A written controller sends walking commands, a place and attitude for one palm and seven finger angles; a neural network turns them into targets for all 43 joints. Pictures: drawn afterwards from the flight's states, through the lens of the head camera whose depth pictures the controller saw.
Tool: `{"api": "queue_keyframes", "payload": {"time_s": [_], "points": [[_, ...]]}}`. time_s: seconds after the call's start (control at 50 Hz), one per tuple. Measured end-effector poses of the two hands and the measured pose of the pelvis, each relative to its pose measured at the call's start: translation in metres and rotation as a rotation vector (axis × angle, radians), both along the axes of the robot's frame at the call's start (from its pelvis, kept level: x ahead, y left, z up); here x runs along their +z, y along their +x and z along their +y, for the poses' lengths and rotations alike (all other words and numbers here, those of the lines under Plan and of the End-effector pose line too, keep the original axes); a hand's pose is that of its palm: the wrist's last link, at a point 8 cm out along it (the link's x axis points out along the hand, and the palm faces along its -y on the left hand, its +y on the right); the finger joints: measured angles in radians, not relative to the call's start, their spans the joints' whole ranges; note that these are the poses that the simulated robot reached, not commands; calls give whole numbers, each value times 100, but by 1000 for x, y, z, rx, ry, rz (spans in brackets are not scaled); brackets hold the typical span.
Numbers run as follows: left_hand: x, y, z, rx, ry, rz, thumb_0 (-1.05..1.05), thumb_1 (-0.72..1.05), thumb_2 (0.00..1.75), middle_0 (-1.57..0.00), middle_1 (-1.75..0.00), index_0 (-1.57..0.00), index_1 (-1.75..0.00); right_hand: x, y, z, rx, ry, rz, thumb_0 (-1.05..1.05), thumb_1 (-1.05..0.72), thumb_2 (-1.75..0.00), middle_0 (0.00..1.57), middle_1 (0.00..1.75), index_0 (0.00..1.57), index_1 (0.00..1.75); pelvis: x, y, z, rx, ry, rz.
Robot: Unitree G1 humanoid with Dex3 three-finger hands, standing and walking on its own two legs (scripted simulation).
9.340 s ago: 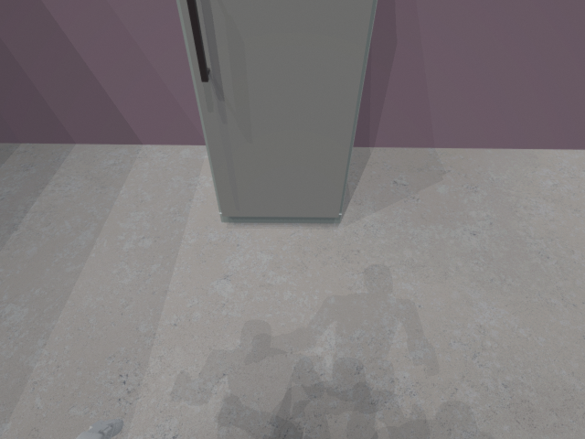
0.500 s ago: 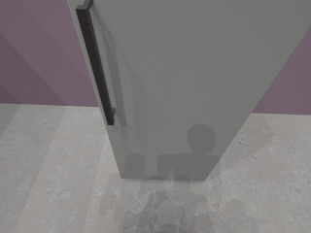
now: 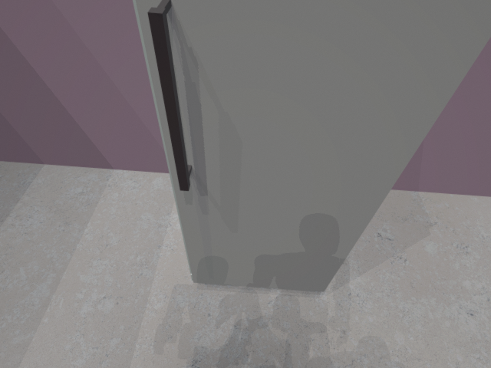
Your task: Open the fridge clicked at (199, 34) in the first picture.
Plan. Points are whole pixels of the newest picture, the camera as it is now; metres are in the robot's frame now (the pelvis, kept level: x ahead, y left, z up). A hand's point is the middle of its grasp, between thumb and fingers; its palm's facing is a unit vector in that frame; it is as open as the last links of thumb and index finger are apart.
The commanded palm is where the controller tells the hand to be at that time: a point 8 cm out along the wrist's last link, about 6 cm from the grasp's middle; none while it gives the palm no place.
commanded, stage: come to a stop and stand still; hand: left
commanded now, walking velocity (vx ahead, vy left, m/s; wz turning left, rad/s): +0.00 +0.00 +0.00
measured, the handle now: (177, 114) +0.49 +0.17 +0.15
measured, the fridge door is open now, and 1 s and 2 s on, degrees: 0 0 0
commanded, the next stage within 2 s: look again from close up in 0.90 s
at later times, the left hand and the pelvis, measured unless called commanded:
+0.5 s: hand out of the picture -0.03 +0.15 -0.17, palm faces +0.03 -0.99 -0.13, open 7.4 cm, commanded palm none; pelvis -0.01 -0.01 +0.01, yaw +0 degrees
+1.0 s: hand out of the picture +0.03 +0.19 -0.16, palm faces +0.00 -0.97 -0.25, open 7.4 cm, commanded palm none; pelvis +0.00 +0.00 +0.00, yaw +0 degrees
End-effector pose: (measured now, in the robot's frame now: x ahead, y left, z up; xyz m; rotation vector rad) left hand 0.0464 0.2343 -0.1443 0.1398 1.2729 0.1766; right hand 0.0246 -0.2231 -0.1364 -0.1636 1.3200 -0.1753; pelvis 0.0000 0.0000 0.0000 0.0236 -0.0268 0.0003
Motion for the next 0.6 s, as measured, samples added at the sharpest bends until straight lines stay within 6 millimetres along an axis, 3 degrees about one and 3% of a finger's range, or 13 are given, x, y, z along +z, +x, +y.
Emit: {"api": "queue_keyframes", "payload": {"time_s": [0.14, 0.24, 0.34, 0.48, 0.6], "points": [[6, -59, -11, 1, -6, 118, 0, 92, 90, -19, -30, -20, -30, -2, 3, -5, 9, 20, -29, 1, -93, -90, 20, 30, 20, 30, 4, -11, -1, -6, -9, 10], [5, -84, -23, 4, -35, 176, 1, 91, 89, -19, -30, -20, -30, 2, -8, -7, 4, 20, -23, 0, -93, -90, 20, 30, 20, 30, 7, -14, -3, -8, -13, 7], [2, -90, -32, 7, -61, 173, 1, 91, 89, -20, -30, -20, -30, 3, -26, -6, 2, 23, 23, 0, -92, -90, 20, 30, 20, 30, 8, -14, -5, -4, -17, 3], [0, -82, -38, 1, -77, 148, 1, 91, 89, -20, -30, -20, -30, 2, -53, 6, -14, 45, 91, 0, -91, -90, 20, 30, 20, 30, 9, -15, -6, 0, -19, 6], [0, -74, -28, -32, -40, 131, 1, 91, 89, -20, -30, -20, -30, -9, -58, 16, -19, 75, 81, 0, -91, -90, 20, 30, 20, 30, 2, -15, 1, 6, -32, 10]]}}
